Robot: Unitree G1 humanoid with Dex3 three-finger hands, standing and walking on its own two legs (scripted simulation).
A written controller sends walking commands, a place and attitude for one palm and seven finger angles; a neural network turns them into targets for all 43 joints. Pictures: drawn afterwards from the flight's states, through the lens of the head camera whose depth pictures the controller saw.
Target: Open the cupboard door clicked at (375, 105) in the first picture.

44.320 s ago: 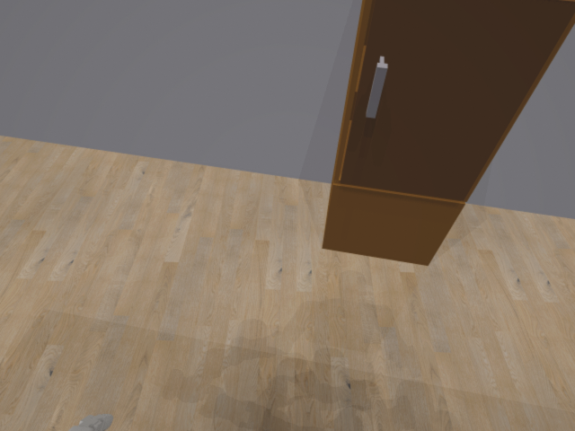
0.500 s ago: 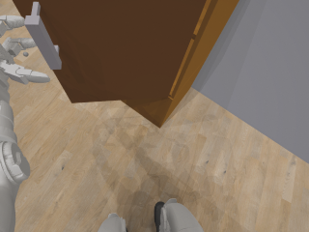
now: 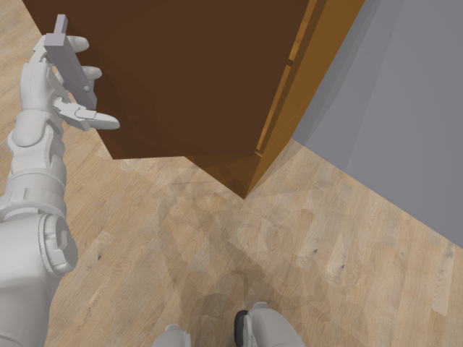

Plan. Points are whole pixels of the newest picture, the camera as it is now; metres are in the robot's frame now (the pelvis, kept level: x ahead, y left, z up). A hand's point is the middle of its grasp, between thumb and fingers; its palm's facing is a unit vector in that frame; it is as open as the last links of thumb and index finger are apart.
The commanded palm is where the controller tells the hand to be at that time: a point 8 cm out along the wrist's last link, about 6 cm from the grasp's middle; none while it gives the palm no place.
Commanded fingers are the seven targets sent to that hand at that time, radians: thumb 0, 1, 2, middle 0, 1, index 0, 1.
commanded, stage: slide the fingers in behind the handle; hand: left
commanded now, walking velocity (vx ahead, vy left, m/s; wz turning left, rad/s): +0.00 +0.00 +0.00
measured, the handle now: (76, 65) +0.57 +0.22 +0.08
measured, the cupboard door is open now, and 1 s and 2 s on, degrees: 43 44 53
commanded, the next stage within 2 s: close the thumb around the handle in 0.72 s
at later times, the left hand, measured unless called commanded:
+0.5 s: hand (90, 91) +0.51 +0.19 +0.08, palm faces +0.05 -1.00 -0.01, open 14.1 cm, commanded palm +0.49 +0.22 +0.08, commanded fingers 0.00 -0.50 0.30 -0.30 -1.20 -0.30 -1.20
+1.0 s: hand (90, 91) +0.51 +0.19 +0.08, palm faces +0.04 -1.00 -0.01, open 13.2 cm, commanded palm +0.49 +0.22 +0.08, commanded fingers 0.00 0.06 0.54 -0.34 -1.26 -0.34 -1.26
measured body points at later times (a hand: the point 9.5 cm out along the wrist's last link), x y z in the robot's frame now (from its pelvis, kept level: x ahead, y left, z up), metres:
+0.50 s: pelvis -0.01 -0.01 +0.00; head +0.13 +0.01 +0.43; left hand +0.50 +0.24 +0.08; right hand -0.03 -0.27 -0.10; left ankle -0.05 +0.09 -0.68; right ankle +0.03 -0.12 -0.68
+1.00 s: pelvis +0.00 +0.00 +0.00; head +0.13 +0.02 +0.43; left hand +0.51 +0.24 +0.08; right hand -0.02 -0.26 -0.11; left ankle -0.05 +0.09 -0.68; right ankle +0.03 -0.12 -0.68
